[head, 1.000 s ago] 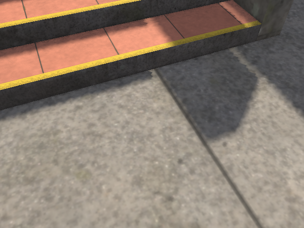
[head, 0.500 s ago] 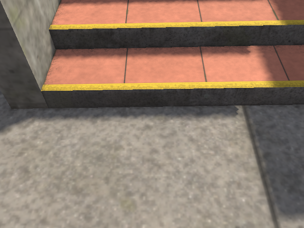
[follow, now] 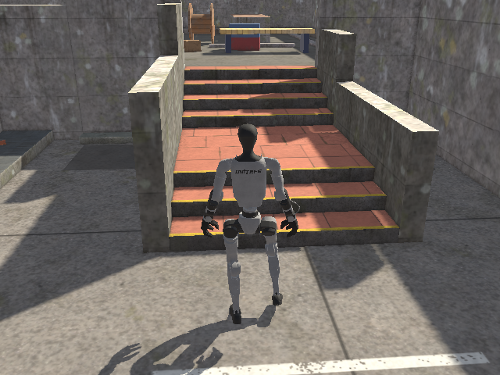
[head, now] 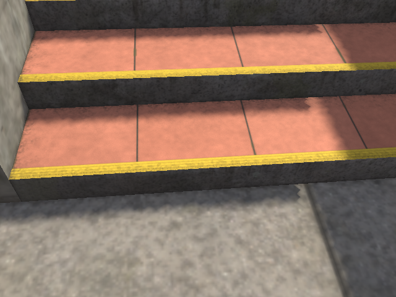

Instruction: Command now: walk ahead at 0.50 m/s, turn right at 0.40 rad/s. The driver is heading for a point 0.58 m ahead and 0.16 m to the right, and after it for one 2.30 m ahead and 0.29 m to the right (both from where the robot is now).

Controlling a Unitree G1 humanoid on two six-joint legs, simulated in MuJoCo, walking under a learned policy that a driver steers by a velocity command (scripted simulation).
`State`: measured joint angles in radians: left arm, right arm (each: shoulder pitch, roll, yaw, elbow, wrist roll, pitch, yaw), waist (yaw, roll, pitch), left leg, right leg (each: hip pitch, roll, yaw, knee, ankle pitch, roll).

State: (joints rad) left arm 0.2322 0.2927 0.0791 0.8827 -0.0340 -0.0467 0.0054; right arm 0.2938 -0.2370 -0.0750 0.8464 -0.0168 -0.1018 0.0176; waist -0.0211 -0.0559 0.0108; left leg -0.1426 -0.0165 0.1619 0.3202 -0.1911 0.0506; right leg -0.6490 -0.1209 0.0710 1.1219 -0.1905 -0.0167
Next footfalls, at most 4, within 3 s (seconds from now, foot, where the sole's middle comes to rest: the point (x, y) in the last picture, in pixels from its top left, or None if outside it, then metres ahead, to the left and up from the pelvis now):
0.32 right None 0.32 -0.16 -0.78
0.82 left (218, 263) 0.62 -0.08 -0.78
1.34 right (273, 285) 0.55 -0.26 -0.78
1.84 left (195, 289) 0.53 0.00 -0.78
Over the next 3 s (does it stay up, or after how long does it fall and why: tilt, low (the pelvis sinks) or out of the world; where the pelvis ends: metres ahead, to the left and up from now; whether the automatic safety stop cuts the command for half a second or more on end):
stays up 0.66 -0.15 -0.02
